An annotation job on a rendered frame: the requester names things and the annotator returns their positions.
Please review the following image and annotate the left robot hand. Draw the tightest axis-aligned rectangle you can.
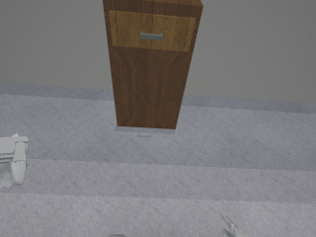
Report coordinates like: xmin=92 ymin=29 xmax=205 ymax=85
xmin=0 ymin=133 xmax=30 ymax=190

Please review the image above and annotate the handle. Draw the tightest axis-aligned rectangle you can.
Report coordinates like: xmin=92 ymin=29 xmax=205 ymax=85
xmin=140 ymin=31 xmax=163 ymax=40

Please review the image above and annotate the drawer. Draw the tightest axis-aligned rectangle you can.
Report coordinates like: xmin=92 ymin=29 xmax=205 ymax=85
xmin=109 ymin=10 xmax=196 ymax=51

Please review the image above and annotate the cabinet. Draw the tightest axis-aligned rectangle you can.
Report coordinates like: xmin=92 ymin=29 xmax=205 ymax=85
xmin=103 ymin=0 xmax=203 ymax=129

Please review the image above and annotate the right robot hand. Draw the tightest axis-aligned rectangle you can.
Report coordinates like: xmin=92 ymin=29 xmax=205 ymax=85
xmin=219 ymin=210 xmax=250 ymax=237

